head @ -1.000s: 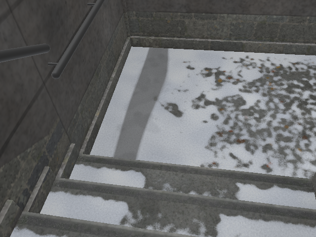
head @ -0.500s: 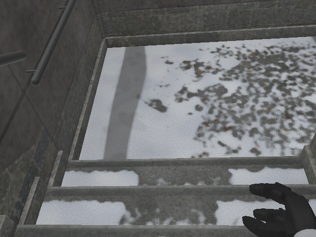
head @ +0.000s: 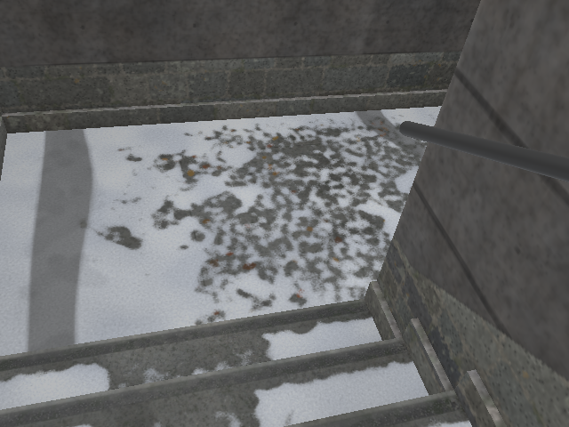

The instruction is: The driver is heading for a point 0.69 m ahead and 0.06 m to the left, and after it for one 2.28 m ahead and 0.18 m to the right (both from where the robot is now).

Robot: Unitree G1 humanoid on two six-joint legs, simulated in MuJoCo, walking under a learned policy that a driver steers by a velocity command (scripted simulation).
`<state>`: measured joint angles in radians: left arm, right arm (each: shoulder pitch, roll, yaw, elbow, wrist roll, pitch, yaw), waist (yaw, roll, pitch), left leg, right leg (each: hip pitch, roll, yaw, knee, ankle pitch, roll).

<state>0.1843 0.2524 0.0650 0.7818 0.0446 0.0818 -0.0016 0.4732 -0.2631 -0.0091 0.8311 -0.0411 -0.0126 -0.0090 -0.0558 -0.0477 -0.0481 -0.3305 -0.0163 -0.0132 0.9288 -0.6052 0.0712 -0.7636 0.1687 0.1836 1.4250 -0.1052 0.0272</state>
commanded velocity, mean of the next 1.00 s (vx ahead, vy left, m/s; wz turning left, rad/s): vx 0.45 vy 0.00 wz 0.23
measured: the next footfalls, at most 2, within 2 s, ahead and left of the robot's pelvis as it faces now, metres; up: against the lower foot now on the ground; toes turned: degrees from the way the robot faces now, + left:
right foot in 0.38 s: +0.25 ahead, -0.17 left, -0.17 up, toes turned +0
left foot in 1.00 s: +0.56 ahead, -0.04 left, -0.34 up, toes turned +18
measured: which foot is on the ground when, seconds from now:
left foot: down 0.00-0.38, up 0.40-0.98, down 1.00-1.00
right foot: up 0.00-0.36, down 0.38-1.00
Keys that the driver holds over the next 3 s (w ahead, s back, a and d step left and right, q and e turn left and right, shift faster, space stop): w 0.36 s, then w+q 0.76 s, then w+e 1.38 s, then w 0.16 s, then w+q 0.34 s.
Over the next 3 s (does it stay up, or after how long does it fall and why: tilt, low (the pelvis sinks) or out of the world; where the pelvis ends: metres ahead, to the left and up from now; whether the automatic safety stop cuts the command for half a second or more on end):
stays up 1.56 -0.14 -0.82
